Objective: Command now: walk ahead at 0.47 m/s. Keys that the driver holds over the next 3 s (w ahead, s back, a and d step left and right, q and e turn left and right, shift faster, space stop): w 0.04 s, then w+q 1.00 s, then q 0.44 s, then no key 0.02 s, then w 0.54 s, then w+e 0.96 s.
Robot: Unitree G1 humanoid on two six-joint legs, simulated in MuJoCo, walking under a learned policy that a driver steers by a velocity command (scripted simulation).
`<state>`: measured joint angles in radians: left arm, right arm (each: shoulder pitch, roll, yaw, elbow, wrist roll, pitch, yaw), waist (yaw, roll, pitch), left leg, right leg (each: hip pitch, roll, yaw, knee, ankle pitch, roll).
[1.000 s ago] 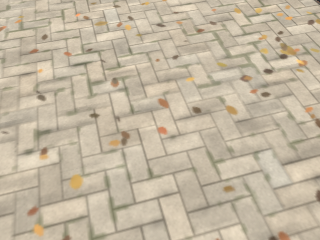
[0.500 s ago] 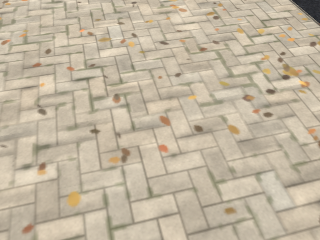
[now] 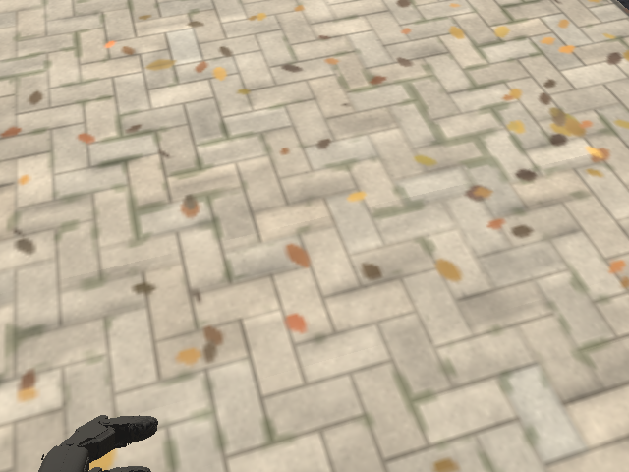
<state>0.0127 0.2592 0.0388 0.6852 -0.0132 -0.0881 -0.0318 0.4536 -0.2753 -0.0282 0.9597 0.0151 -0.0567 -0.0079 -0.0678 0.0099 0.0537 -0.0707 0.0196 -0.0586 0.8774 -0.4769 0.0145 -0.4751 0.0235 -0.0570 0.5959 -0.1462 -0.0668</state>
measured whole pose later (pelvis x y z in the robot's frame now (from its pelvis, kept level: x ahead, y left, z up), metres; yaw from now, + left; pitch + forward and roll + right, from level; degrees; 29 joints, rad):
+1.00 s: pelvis +0.57 +0.10 +0.00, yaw +29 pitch +3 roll -1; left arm 0.03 0.28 0.04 0.71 0.01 -0.13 -0.02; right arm 0.40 -0.31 -0.09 0.72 0.02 -0.03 -0.02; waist -0.07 0.01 0.00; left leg -0.11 -0.09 -0.23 0.64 -0.48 0.05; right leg -0.46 0.03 0.04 0.49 -0.07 -0.02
